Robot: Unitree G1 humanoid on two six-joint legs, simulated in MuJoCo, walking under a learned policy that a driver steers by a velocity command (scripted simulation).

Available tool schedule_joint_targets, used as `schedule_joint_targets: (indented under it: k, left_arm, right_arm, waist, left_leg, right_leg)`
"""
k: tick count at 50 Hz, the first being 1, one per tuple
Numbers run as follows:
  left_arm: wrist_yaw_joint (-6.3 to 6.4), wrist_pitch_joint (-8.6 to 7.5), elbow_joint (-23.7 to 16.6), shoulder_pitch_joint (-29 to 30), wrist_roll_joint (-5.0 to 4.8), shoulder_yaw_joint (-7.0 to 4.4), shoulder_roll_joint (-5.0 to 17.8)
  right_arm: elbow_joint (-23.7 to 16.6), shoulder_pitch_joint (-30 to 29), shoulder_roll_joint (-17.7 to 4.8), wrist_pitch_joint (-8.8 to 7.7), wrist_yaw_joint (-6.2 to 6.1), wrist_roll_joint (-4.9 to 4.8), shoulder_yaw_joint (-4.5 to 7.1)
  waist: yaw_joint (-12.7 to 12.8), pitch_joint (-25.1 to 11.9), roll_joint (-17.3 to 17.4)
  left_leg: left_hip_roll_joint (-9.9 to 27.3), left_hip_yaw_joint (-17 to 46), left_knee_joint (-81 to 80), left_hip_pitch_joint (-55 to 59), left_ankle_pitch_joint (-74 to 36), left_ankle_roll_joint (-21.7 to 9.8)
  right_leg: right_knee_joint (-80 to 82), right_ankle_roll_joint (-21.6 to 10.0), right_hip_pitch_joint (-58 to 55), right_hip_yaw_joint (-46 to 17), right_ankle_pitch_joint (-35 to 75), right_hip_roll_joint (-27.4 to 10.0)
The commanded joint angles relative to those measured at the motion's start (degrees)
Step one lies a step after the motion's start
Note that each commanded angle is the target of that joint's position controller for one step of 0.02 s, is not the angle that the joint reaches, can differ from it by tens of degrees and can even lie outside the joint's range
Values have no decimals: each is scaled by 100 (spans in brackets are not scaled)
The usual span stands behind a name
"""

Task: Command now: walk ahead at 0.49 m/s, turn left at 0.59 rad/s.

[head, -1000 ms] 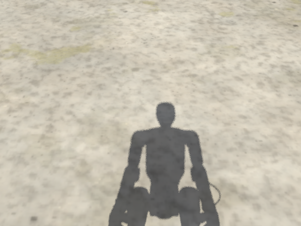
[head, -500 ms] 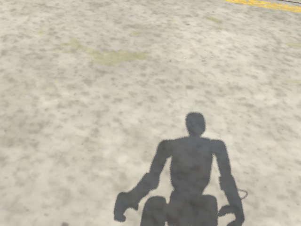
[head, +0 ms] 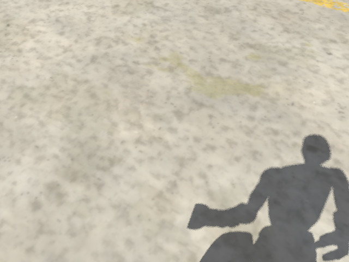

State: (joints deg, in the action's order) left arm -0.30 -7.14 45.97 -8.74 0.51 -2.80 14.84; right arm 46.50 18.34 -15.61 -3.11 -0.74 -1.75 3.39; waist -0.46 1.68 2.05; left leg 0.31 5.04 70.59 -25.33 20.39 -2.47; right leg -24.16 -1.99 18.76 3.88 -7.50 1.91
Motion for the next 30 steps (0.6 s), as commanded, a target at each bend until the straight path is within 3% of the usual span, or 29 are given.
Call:
schedule_joint_targets:
  k: [1,5,10,15,17,18,19,20,21,22,23,24,25,27,30]
  left_arm:
    - [-27,-79,-117,-188,-2,-137,488]
    - [-28,-107,50,-312,-34,-255,796]
    - [11,14,117,-488,-58,-284,1002]
    - [19,199,261,-861,-202,-345,1251]
    - [32,273,294,-844,-235,-365,1378]
    - [38,315,327,-800,-239,-333,1351]
    - [54,309,326,-900,-172,-226,1123]
    - [-19,216,85,-1302,30,14,448]
    - [-92,29,183,-1370,-152,47,523]
    - [-122,-17,63,-714,-430,-124,1047]
    - [-111,-12,-62,-416,-450,-97,933]
    - [-69,41,-6,-358,-317,-98,859]
    - [-49,137,68,-511,-253,-144,853]
    - [-41,326,214,-856,-258,-142,654]
    - [0,430,171,-659,-253,-160,508]
  right_arm:
    - [-484,167,-195,30,29,-27,82]
    - [-837,-339,-181,94,37,54,56]
    - [-1150,-1228,-146,-8,233,41,1]
    - [-1568,-1852,-225,25,383,29,10]
    - [-1578,-1503,-395,31,380,67,106]
    - [-1362,-720,-562,21,356,84,228]
    - [-1048,312,-941,35,273,74,425]
    - [-960,898,-1699,43,162,130,569]
    - [-1035,1062,-1537,-10,176,129,468]
    - [-981,844,-1141,-80,243,198,335]
    - [-953,463,-990,-112,251,186,289]
    - [-958,7,-745,-141,263,162,216]
    - [-973,-289,-532,-187,270,171,161]
    - [-887,-460,-452,-318,260,214,164]
    - [-679,-343,-480,-416,171,301,198]
  waist:
    - [8,-270,-620]
    - [32,-62,-444]
    - [350,69,-428]
    - [504,281,-508]
    - [179,6,-663]
    - [-307,-408,-588]
    - [-765,-961,-377]
    - [-591,-1666,1109]
    - [-615,-2713,1131]
    - [-743,-1986,396]
    - [-539,-1261,359]
    - [-293,-872,96]
    - [-72,-664,240]
    - [146,-573,307]
    - [149,-248,153]
  left_leg:
    - [709,164,-29,-1051,-319,9]
    - [847,162,-805,-1596,-973,104]
    - [714,-299,-2405,-1433,-2243,68]
    - [503,-680,-3214,-1337,-1486,-173]
    - [119,-952,-3430,-563,-882,-403]
    - [-175,-1087,-3843,592,-1129,-571]
    - [-206,-857,-3868,2297,-1442,-741]
    - [1518,1783,-3985,4525,-1346,-1491]
    - [2446,4043,-5092,4940,-929,-2077]
    - [2259,3142,-5189,4370,-1154,-1675]
    - [2043,2135,-5191,3462,-1602,-1436]
    - [1760,1442,-5295,2667,-1912,-1231]
    - [1529,902,-5505,2112,-2014,-1086]
    - [1377,383,-5905,1633,-2182,-1030]
    - [1301,-308,-6143,1641,-2685,-940]
  right_leg:
    - [1531,-986,-959,-1525,125,-1651]
    - [1758,-1118,-1022,-819,794,-1769]
    - [1603,-845,-1334,125,1074,-1576]
    - [1245,-640,-2074,346,1250,-1885]
    - [485,-554,-2197,509,2949,-1909]
    - [-477,-456,-1971,686,3719,-1759]
    - [-1796,-269,-1055,815,3368,-1505]
    - [-4201,107,1351,815,-415,-801]
    - [-5426,107,2162,-471,-2714,-226]
    - [-5713,21,2619,-833,-2312,-503]
    - [-5396,-23,2649,-764,-1808,-736]
    - [-4989,10,2373,-770,-1372,-981]
    - [-4691,39,2010,-857,-1025,-1123]
    - [-4543,117,1565,-885,-550,-1114]
    - [-4094,205,1984,-1099,71,-976]
